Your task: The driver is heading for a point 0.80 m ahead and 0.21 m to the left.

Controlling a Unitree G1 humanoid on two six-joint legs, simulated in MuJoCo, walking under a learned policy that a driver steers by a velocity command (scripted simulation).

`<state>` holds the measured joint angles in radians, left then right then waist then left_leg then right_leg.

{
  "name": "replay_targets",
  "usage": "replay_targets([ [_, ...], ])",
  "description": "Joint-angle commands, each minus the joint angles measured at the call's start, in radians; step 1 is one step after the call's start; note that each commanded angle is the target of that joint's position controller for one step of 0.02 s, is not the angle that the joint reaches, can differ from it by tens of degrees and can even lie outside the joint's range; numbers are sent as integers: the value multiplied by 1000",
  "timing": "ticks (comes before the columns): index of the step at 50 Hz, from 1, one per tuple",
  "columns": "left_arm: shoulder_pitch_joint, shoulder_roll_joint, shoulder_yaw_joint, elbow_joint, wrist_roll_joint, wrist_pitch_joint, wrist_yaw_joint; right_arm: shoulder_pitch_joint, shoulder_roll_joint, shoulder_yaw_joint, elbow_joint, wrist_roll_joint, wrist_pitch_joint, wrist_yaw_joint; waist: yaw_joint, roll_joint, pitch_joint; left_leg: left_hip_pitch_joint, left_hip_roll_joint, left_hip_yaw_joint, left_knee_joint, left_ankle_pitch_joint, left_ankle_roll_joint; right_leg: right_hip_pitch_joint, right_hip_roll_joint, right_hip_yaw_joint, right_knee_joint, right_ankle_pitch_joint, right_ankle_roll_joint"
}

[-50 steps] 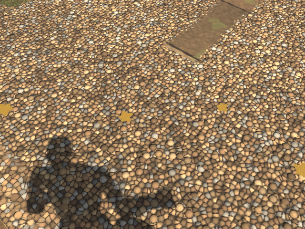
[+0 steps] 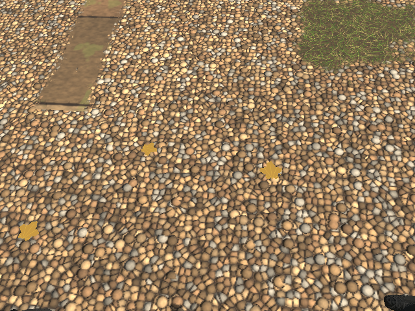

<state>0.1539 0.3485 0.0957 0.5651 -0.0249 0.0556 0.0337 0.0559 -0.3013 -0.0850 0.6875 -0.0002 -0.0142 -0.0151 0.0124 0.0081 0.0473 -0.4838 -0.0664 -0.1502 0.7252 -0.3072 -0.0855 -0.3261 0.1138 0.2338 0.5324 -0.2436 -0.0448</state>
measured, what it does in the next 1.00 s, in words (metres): walks ahead, turning left: left foot, then right foot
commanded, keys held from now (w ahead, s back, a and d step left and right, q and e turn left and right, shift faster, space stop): e+shift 0.10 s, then shift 0.06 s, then w+shift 0.02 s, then w+q+shift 0.82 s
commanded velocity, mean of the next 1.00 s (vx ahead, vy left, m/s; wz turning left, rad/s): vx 0.61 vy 0.00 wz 0.26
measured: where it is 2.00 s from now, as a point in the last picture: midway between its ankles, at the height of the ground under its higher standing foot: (144, 171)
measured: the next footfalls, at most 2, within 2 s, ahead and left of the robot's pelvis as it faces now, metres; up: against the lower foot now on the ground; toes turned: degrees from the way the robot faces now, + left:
left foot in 0.08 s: +0.10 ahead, +0.13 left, +0.00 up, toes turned -15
right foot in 0.44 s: +0.05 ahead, -0.13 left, +0.00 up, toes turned -6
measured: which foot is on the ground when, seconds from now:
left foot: up 0.00-0.06, down 0.08-0.42, up 0.44-0.82, down 0.84-1.00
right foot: down 0.00-0.08, up 0.10-0.42, down 0.44-0.86, up 0.88-1.00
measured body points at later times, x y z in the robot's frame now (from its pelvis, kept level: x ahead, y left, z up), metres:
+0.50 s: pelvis +0.08 -0.01 +0.00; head +0.10 -0.02 +0.45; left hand +0.26 +0.23 -0.09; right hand +0.10 -0.30 -0.12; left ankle +0.07 +0.12 -0.70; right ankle +0.01 -0.13 -0.74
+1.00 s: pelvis +0.41 +0.08 -0.02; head +0.45 +0.09 +0.43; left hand +0.44 +0.36 -0.13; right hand +0.60 -0.16 -0.14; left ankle +0.42 +0.11 -0.74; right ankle +0.37 -0.11 -0.63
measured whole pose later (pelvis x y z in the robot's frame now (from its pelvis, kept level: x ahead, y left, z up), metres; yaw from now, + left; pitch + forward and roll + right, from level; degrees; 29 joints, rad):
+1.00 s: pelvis +0.41 +0.08 -0.02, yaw +21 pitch +0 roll +1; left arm 0.25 0.25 0.00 0.69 0.06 -0.08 -0.01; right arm 0.30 -0.34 -0.06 0.76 -0.02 0.00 0.02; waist 0.02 0.00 0.06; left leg -0.33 -0.20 0.04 0.62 -0.29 0.18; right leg -0.45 -0.11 0.07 1.36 -0.33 0.02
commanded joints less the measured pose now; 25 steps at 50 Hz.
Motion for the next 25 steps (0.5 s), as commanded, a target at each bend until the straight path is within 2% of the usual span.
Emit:
replay_targets([
  [1,-44,169,49,-84,-3,-8,-2,-12,-104,-31,-72,6,-30,8,-4,-204,-156,45,-21,4,-113,-10,17,153,-220,325,-82,296,-140],
  [3,-80,157,45,-95,-13,-4,-3,45,-118,-42,-52,9,-40,13,-38,-204,-164,183,-5,22,-304,100,38,121,-177,337,-36,272,-105],
  [4,-72,126,34,-100,-13,-2,-2,78,-147,-54,-42,4,-40,11,-41,-156,-184,317,82,-17,-383,203,69,49,-134,302,34,125,-65],
  [5,10,54,14,-96,-2,-1,-6,42,-213,-62,-60,-11,-30,1,26,98,-209,445,302,-234,-404,316,172,-97,-14,136,238,-248,-6],
  [6,23,114,29,-108,2,-11,-7,54,-203,-59,-55,-48,-28,5,38,280,-160,406,436,-452,-430,424,328,-252,36,7,453,-427,50],
  [7,56,191,50,-77,12,-16,-7,28,-148,-43,-77,-38,-30,4,39,195,-145,379,453,-408,-413,415,364,-267,-37,-12,609,-377,86],
  [8,45,201,57,-53,9,-14,-9,7,-107,-30,-84,-25,-24,-3,32,131,-123,347,386,-287,-396,376,333,-261,-56,-39,666,-309,105],
  [9,49,165,46,-36,10,-8,-6,32,-99,-26,-77,-9,-16,-11,19,91,-134,371,321,-222,-421,115,287,-289,-74,-73,680,-228,110],
  [10,36,117,24,-43,15,-12,-12,81,-109,-24,-59,10,-14,-14,-12,110,-124,387,295,-232,-456,-86,281,-333,-81,-99,676,-179,112],
  [11,30,70,3,-45,13,-23,-22,131,-122,-21,-42,14,-14,-13,-31,132,-119,386,273,-235,-491,-241,276,-338,-80,-130,640,-169,107],
  [12,17,41,-13,-45,12,-35,-30,173,-127,-19,-29,11,-17,-10,-51,153,-110,378,266,-240,-522,-320,276,-320,-78,-159,585,-179,102],
  [15,-71,24,-28,-65,20,-86,-37,204,-147,-17,-31,17,-25,-5,-65,165,-54,298,251,-237,-558,-263,287,-191,-97,-215,308,-211,82],
  [17,-48,18,-29,-46,15,-119,-38,190,-169,-23,-40,30,-26,0,-35,192,-38,204,216,-210,-550,-198,282,-14,-66,-232,105,-220,73],
  [18,-25,21,-25,-34,6,-133,-39,197,-176,-25,-40,33,-25,2,-19,192,-28,180,212,-217,-531,-191,288,45,-60,-233,11,-197,64],
  [19,14,19,-22,-16,-3,-145,-39,185,-170,-22,-46,38,-21,2,14,166,-15,135,199,-222,-502,-187,282,129,-64,-239,-119,-85,50],
  [20,124,25,-32,42,87,-108,-36,185,-189,-44,-9,-42,5,29,55,64,-34,66,113,-136,-393,-194,246,290,-23,-306,-222,-2,33],
  [21,229,49,-20,65,91,-104,-25,152,-133,-38,-32,-33,2,33,108,17,-64,-173,53,-90,-261,-202,195,562,-105,-246,-170,7,23],
  [22,346,125,-10,64,86,-107,-13,101,-14,-3,-83,-18,-10,38,169,-180,-127,-330,-16,12,59,-272,155,663,-401,74,-293,-361,-2],
  [23,292,240,19,47,95,-100,-3,47,-1,10,-138,-11,-19,39,148,-208,-69,-510,6,62,216,-193,136,547,-595,359,-381,-570,-100],
  [24,260,188,14,55,95,-104,-3,-11,-50,3,-158,-20,-18,47,133,-128,-21,-529,88,16,314,-103,139,464,-589,369,-373,-588,-136],
  [25,201,113,-12,54,83,-114,-12,27,-62,-4,-127,-21,-16,59,83,-118,15,-526,94,10,351,-30,132,439,-510,241,-368,-499,-103],
])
